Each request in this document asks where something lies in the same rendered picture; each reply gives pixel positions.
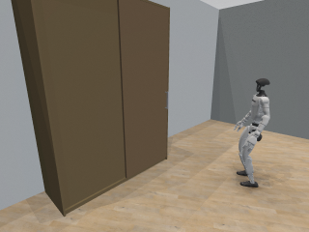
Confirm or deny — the right robot hand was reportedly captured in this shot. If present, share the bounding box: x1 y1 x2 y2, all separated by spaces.
234 121 244 132

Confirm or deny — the robot left upper arm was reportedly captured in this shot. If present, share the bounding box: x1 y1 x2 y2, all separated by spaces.
260 97 270 121

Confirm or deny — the wardrobe door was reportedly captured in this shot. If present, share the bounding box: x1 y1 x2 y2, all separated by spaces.
34 0 126 209
117 0 169 178

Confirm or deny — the robot left forearm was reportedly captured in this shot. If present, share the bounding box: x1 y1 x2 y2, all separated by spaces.
252 116 269 138

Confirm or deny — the robot left shin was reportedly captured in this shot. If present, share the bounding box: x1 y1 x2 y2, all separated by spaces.
242 158 255 184

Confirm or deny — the handle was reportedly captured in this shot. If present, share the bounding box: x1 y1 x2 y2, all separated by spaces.
164 92 169 109

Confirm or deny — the right robot foot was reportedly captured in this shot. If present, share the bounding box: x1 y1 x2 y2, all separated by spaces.
237 170 248 176

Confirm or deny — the left robot hand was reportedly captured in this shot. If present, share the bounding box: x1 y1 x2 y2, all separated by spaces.
242 135 257 152

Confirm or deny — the robot right forearm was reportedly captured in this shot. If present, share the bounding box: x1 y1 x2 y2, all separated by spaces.
241 109 251 123

